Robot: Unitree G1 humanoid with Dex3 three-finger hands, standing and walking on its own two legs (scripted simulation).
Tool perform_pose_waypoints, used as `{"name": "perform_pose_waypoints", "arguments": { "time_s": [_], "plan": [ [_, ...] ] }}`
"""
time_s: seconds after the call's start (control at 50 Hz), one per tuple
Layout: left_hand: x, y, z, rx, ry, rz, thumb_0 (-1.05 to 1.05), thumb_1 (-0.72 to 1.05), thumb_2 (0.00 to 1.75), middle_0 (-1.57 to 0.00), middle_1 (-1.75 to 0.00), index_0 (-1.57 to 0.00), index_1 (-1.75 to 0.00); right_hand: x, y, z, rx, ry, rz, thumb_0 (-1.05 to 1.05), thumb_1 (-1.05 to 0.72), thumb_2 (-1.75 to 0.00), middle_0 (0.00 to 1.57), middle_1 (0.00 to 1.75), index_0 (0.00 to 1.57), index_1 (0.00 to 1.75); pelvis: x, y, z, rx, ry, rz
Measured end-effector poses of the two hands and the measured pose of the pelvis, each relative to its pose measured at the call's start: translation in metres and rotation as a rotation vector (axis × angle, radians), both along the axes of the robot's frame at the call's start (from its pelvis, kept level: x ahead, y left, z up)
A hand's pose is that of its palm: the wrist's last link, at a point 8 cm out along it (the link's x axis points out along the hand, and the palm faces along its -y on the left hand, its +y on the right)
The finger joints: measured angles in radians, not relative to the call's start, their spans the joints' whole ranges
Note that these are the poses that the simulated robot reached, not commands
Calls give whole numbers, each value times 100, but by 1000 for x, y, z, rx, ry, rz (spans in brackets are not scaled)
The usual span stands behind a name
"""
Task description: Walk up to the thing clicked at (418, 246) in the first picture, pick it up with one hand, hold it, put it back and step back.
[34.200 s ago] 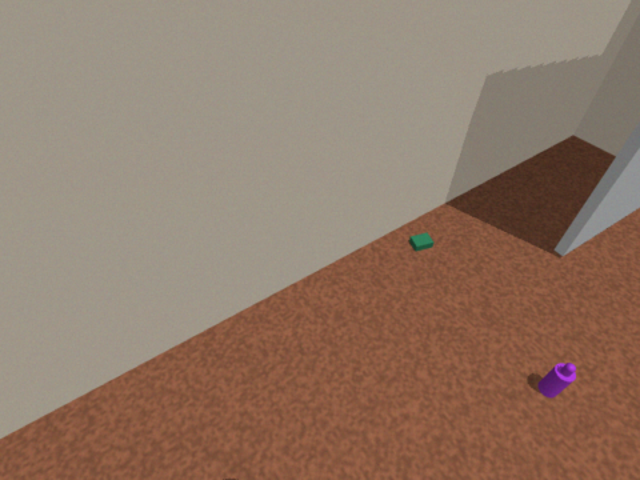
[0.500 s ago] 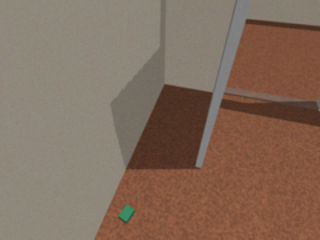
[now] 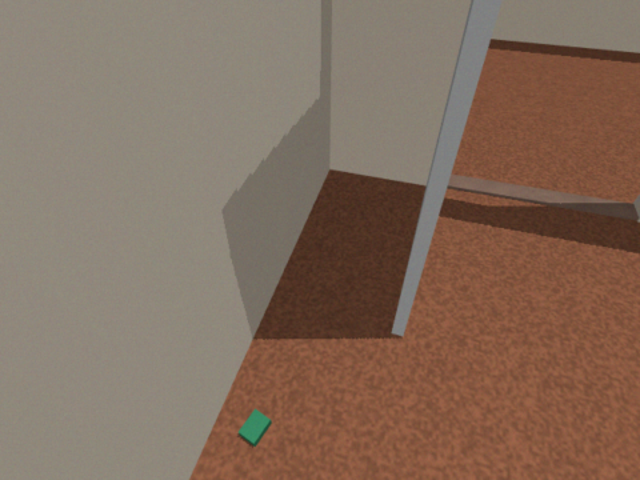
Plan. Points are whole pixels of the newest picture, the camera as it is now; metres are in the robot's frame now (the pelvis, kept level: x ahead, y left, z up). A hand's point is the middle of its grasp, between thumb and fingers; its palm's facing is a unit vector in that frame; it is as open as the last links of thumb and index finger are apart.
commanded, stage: rise first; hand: left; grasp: from above
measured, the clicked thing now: (255, 427) +0.45 +0.22 -0.77
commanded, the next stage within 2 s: none
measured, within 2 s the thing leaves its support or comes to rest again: neither
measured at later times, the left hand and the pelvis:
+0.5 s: hand out of the picture +0.13 +0.26 -0.20, palm faces -0.05 -0.89 -0.45, open 12.9 cm; pelvis -0.01 +0.01 -0.05, yaw -1 degrees
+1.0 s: hand out of the picture +0.13 +0.27 -0.26, palm faces -0.09 -0.78 -0.62, open 13.4 cm; pelvis -0.02 +0.02 -0.10, yaw -1 degrees
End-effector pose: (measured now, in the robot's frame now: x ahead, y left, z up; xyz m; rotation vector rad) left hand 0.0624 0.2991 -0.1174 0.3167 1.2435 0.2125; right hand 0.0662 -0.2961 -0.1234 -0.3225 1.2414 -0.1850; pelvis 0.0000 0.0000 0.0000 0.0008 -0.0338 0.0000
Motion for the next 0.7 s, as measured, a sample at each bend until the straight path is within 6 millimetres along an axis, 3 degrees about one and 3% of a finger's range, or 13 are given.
{"name": "perform_pose_waypoints", "arguments": {
  "time_s": [0.04,0.12,0.2,0.28,0.38,0.5,0.7],
  "plan": [
    [2,-1,0,-1,-16,11,0,90,90,-20,-31,-20,-31,1,0,1,-1,-17,-10,1,-91,-90,21,30,21,30,-1,0,-1,0,11,1],
    [29,-7,-3,-13,-99,35,1,81,92,-19,-40,-18,-40,7,11,-1,10,-106,-10,1,-89,-89,20,30,20,30,-11,0,-6,0,52,7],
    [63,-6,-11,-10,-129,-13,0,64,92,-17,-56,-17,-57,6,23,-5,31,-141,-23,1,-89,-89,20,30,20,30,-19,-1,-14,2,111,-1],
    [80,-3,-15,26,-138,-47,0,39,93,-15,-74,-15,-74,2,33,-9,53,-164,-49,1,-91,-89,21,30,20,30,-19,0,-21,3,148,-13],
    [77,-2,-22,72,-68,-55,0,4,93,-15,-88,-16,-87,5,42,-15,74,-196,-55,1,-93,-90,21,30,20,30,-15,6,-29,-3,177,-15],
    [68,-1,-43,110,-12,-50,0,-30,93,-17,-94,-17,-95,23,48,-25,68,-255,-19,1,-93,-90,21,30,20,30,-14,10,-45,-6,235,-17],
    [69,5,-65,206,-25,-46,0,-45,92,-21,-92,-19,-94,60,58,-44,36,-320,28,1,-92,-90,21,30,20,30,-12,14,-72,-18,302,-12]
  ]
}}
